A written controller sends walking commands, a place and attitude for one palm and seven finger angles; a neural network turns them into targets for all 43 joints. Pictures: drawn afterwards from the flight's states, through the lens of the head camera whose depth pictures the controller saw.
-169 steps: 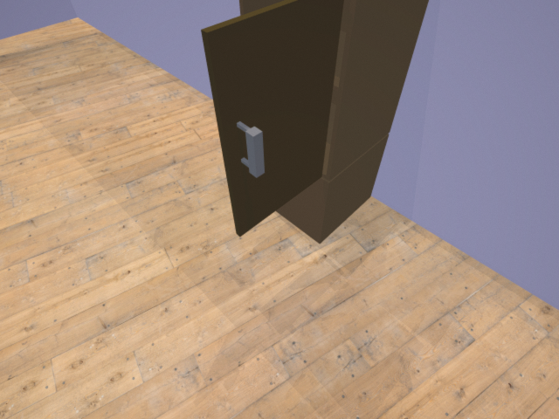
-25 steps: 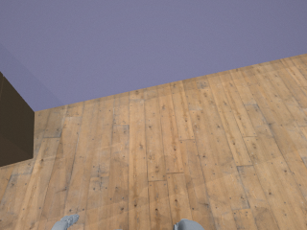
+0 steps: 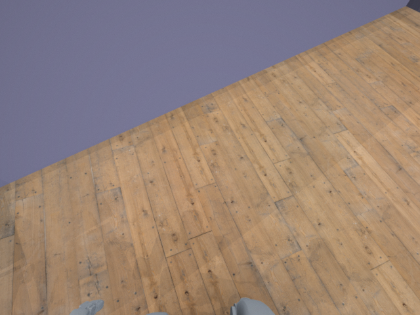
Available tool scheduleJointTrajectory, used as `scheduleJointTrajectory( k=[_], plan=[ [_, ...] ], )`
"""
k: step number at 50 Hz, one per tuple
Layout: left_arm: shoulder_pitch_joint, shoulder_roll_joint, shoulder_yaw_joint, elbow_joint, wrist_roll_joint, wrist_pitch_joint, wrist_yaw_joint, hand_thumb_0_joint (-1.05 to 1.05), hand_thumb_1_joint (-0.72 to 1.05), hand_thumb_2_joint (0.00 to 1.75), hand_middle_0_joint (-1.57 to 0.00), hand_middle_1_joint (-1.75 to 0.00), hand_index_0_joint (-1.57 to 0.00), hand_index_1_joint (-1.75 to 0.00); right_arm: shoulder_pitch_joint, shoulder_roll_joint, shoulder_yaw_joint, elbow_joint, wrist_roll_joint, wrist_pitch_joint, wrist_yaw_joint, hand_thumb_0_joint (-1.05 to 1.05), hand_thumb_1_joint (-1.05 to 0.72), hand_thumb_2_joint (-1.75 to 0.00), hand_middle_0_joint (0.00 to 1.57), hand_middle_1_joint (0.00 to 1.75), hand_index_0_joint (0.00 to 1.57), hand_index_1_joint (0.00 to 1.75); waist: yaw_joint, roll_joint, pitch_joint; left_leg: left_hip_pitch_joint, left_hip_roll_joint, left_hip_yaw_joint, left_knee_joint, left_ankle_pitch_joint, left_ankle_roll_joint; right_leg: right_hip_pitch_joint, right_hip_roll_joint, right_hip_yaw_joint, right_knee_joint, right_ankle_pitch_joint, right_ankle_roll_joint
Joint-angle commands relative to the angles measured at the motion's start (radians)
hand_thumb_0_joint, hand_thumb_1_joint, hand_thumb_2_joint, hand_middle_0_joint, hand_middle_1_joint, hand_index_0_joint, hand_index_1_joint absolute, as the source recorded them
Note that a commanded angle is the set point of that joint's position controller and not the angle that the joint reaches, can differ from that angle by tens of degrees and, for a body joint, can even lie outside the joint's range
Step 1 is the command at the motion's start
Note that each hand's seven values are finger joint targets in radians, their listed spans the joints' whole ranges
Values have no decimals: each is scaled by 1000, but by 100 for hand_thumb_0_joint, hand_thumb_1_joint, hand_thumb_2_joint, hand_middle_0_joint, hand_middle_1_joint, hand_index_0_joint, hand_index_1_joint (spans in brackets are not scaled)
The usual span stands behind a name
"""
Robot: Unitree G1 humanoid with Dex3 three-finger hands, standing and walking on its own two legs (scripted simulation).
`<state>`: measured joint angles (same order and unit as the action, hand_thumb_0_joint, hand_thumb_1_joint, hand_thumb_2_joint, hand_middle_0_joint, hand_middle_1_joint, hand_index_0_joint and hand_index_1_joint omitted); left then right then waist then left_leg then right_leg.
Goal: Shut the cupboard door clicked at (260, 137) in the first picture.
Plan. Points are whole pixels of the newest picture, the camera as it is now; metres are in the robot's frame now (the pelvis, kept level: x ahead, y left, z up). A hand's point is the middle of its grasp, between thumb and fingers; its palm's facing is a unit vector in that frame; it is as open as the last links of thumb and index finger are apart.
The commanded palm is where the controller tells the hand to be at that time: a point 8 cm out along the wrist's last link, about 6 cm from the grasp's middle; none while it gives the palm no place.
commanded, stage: walk around to get in front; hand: left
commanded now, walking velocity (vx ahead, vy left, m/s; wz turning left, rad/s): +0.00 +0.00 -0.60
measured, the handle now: out of the picture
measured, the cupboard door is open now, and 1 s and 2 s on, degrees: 88 88 88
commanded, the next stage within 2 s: walk to a spot facing it in 1.50 s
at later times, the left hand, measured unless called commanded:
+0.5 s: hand (148, 290) +0.18 +0.14 -0.17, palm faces -0.31 -0.93 -0.19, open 7.4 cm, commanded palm none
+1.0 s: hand (207, 241) +0.30 +0.02 -0.18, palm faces -0.58 -0.80 -0.16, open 7.4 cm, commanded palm none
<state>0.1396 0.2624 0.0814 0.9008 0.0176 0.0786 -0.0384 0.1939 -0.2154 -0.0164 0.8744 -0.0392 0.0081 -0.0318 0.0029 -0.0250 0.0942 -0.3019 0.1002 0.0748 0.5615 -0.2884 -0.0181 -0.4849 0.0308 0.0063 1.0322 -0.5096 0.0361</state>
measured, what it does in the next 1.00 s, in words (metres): walks ahead, turning right: right foot, then left foot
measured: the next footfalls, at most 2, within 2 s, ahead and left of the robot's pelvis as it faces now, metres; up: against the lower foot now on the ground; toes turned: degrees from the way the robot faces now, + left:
right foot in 0.18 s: +0.03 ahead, -0.16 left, +0.00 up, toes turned -10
left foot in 0.42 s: +0.11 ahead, +0.08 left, +0.00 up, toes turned -12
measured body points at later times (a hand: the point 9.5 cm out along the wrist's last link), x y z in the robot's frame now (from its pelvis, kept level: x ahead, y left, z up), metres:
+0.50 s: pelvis +0.03 -0.03 +0.00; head +0.09 -0.02 +0.44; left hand +0.19 +0.19 -0.16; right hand +0.03 -0.31 -0.13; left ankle +0.07 +0.09 -0.74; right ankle -0.03 -0.14 -0.69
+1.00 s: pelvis +0.15 -0.11 -0.01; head +0.19 -0.12 +0.44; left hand +0.33 +0.06 -0.17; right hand +0.07 -0.38 -0.13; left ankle +0.25 -0.03 -0.74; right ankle +0.03 -0.20 -0.73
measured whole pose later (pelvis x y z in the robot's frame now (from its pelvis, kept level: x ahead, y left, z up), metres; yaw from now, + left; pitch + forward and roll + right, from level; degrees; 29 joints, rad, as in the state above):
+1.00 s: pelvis +0.15 -0.11 -0.01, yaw -37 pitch +2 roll -1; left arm 0.26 0.23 0.06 0.97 0.02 0.01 -0.05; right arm 0.20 -0.24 -0.03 0.88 -0.04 -0.06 0.00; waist -0.01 -0.03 0.04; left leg -0.37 0.09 0.11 0.60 -0.28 -0.03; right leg -0.29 0.02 0.05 0.69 -0.44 -0.02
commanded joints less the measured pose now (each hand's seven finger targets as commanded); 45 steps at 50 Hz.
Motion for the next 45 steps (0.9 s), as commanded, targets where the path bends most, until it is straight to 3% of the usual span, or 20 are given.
scheduleJointTrajectory(
  k=[1,4,6,7,8,9,12,18,19,21,22,27,31,33,34,35,36,38,40,45],
  plan=[
    [-46,46,8,-103,2,-31,-10,0,90,90,-20,-30,-20,-30,60,-221,-65,-52,-2,-14,-14,0,-90,-90,20,30,20,30,-27,254,-145,192,221,-47,-148,537,118,21,-44,-80,-112,10,12],
    [-56,51,4,-105,-2,-35,-10,0,90,90,-20,-30,-20,-30,89,-250,-77,-35,3,-8,-2,0,-90,-90,20,30,20,30,-40,261,-147,170,246,-26,-123,499,108,129,-25,-117,-274,47,-6],
    [27,81,12,-81,1,-44,-6,0,90,90,-20,-30,-20,-30,52,-250,-82,-44,11,-1,4,0,-90,-90,20,30,20,30,7,208,-148,95,214,28,-7,381,43,292,-21,-122,-521,259,-25],
    [98,157,27,-61,8,-53,4,0,90,90,-20,-30,-20,-30,34,-212,-81,-63,22,3,7,0,-90,-90,20,30,20,30,40,26,-176,-54,150,82,155,182,-17,457,-144,45,-641,467,-71],
    [148,273,52,-43,14,-59,22,0,90,90,-20,-30,-20,-30,-23,-122,-58,-115,30,3,12,0,-90,-90,20,30,20,30,76,-322,-151,-302,-7,126,390,-347,-71,531,-409,402,-702,756,-193],
    [178,298,50,-44,-2,-54,30,0,90,90,-20,-30,-20,-30,-32,-151,-50,-120,34,14,2,0,-90,-90,20,30,20,30,106,-272,-163,-288,5,-21,513,-387,-56,434,-454,426,-710,700,-275],
    [23,198,41,-77,7,-50,48,0,90,90,-20,-30,-20,-30,-47,-145,-57,-83,31,12,-1,0,-90,-90,20,30,20,30,26,-231,-131,-278,12,-60,533,-236,-62,365,-293,298,-640,706,-243],
    [-12,194,35,-73,2,-47,46,0,90,90,-20,-30,-20,-30,50,-110,-47,-35,37,3,-2,0,-90,-90,20,30,20,30,-27,-118,-174,8,-69,-4,45,-22,-62,277,-213,288,-551,725,-178],
    [-32,178,31,-80,-3,-44,42,0,90,90,-20,-30,-20,-30,102,-126,-50,-24,35,-4,-4,0,-90,-90,20,30,20,30,-55,-96,-184,137,-53,-7,-86,66,-53,187,-179,275,-526,581,-131],
    [-24,74,4,-127,-9,-36,20,0,90,90,-20,-30,-20,-30,182,-307,-82,-28,2,-17,-7,0,-90,-90,20,30,20,30,-84,365,-179,273,380,-484,-349,-169,127,-124,38,16,-126,-120,-15],
    [-77,107,17,-155,0,-43,7,0,90,90,-20,-30,-20,-30,182,-328,-82,-41,-2,-19,-6,0,-90,-90,20,30,20,30,-96,271,-130,177,457,-570,-393,-300,208,-156,-36,54,29,-117,-14],
    [-127,46,8,-119,8,-53,-39,0,90,90,-20,-30,-20,-30,117,-222,-60,-32,-6,-41,1,0,-90,-90,20,30,20,30,-50,239,-81,217,250,-111,-293,85,110,-117,-98,-51,-69,64,0],
    [-132,33,-3,-114,7,-63,-43,0,90,90,-20,-30,-20,-30,152,-238,-68,-8,-3,-39,12,0,-90,-90,20,30,20,30,-64,233,-100,184,246,14,-225,119,82,70,-52,-147,-328,69,-20],
    [-41,54,9,-75,9,-68,-38,0,90,90,-20,-30,-20,-30,119,-240,-70,-10,1,-34,16,0,-90,-90,20,30,20,30,-8,171,-114,65,217,72,-97,26,45,293,-17,-179,-484,176,-38],
    [88,111,28,-35,11,-75,-29,0,90,90,-20,-30,-20,-30,83,-217,-65,-27,9,-34,22,0,-90,-90,20,30,20,30,62,50,-154,-95,155,132,80,-32,4,519,-54,-99,-577,147,-74],
    [223,245,61,2,17,-87,-10,0,90,90,-20,-30,-20,-30,14,-134,-46,-80,28,-34,33,0,-90,-90,20,30,20,30,134,-320,-173,-410,14,226,403,-284,-57,720,-339,351,-731,24,-199],
    [304,282,70,23,-6,-86,9,0,90,90,-20,-30,-20,-30,-116,-151,-42,-132,22,-33,31,0,-90,-90,20,30,20,30,193,-260,-129,-514,13,37,563,-399,-52,642,-463,566,-819,75,-297],
    [137,226,51,-23,3,-87,24,0,90,90,-20,-30,-20,-30,-92,-160,-56,-106,22,-37,34,0,-90,-90,20,30,20,30,88,-209,-73,-463,62,-67,595,-255,-48,425,-389,481,-829,-150,-286],
    [58,173,34,-41,8,-103,27,0,90,90,-20,-30,-20,-30,-52,-144,-55,-67,13,-33,40,0,-90,-90,20,30,20,30,27,-182,-70,-324,55,-53,488,-150,-58,298,-317,320,-807,53,-245],
    [34,178,35,-19,7,-111,10,0,90,90,-20,-30,-20,-30,44,-89,-46,-25,13,-52,45,0,-90,-90,20,30,20,30,-23,-91,-92,-4,-51,63,77,6,-59,185,-214,225,-727,139,-205]
  ],
)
